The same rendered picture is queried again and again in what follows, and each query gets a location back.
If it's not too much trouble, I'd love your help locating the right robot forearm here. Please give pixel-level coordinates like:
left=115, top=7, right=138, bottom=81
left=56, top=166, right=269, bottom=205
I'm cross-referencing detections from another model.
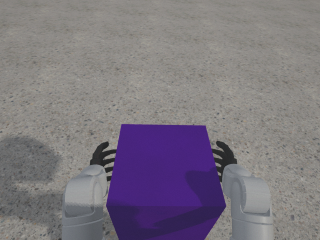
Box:
left=222, top=164, right=274, bottom=240

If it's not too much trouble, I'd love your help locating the left robot forearm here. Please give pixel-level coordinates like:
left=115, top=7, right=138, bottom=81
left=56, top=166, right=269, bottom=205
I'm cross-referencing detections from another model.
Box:
left=62, top=164, right=108, bottom=240

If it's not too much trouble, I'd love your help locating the carton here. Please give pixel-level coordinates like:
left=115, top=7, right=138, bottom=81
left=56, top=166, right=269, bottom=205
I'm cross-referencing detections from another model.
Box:
left=106, top=124, right=226, bottom=240

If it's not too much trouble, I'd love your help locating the left robot hand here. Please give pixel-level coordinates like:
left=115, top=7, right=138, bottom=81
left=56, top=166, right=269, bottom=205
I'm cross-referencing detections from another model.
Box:
left=90, top=141, right=117, bottom=182

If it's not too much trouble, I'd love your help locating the right robot hand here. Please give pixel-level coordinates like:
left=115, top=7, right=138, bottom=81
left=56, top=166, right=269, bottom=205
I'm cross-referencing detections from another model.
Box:
left=212, top=141, right=237, bottom=182

